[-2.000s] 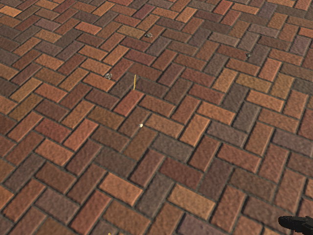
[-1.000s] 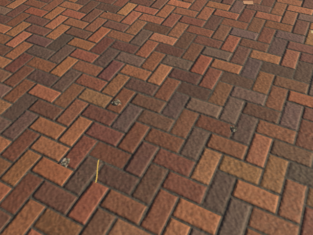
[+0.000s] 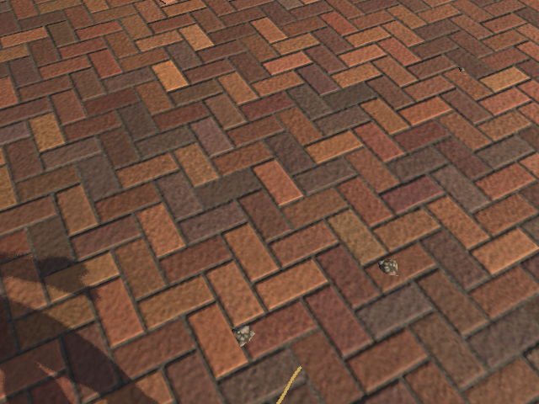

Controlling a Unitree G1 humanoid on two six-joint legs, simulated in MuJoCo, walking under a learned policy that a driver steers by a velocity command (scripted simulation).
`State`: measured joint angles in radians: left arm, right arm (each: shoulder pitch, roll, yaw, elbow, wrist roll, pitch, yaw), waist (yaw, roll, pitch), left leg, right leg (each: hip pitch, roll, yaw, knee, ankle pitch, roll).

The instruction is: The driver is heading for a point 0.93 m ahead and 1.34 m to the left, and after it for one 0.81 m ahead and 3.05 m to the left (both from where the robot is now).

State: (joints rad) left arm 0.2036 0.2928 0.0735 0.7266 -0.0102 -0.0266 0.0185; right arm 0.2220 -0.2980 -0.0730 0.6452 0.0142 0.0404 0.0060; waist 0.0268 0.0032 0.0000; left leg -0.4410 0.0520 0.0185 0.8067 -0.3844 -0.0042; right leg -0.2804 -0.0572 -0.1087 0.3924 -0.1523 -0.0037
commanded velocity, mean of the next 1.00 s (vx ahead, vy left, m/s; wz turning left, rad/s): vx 0.46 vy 0.00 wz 0.51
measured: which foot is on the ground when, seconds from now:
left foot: up 0.00-0.08, down 0.10-0.54, up 0.56-1.00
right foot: down 0.00-0.08, up 0.10-0.50, down 0.52-1.00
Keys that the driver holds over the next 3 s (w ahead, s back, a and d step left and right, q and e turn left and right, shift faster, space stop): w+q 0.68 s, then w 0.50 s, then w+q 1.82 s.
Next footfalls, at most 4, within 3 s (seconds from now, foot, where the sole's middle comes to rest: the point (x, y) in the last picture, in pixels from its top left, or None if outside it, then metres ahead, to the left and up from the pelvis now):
0.10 left None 0.04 0.13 -0.78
0.52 right None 0.42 -0.02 -0.78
1.02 left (147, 377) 0.55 0.35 -0.78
1.52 right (188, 256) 0.91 0.30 -0.78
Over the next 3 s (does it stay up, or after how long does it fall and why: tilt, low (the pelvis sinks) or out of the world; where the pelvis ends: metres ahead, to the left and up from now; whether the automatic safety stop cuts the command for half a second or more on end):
stays up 1.10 0.97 -0.02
